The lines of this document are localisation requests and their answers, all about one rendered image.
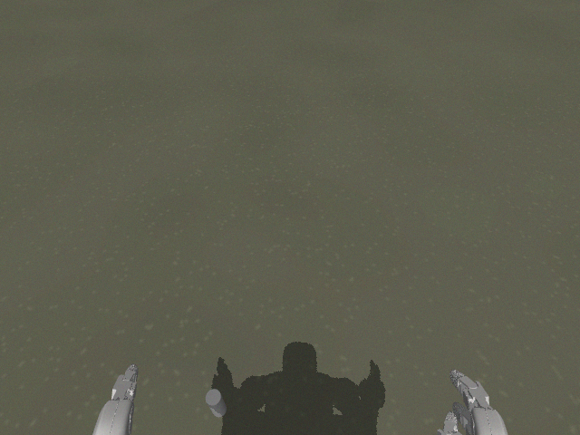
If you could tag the right robot hand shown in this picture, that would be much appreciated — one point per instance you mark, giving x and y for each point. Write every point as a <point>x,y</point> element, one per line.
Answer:
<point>478,418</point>

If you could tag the can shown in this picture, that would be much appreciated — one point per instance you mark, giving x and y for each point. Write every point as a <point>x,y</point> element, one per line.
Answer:
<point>216,403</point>

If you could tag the left robot hand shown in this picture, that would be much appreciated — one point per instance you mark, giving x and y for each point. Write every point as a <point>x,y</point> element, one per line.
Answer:
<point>115,417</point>

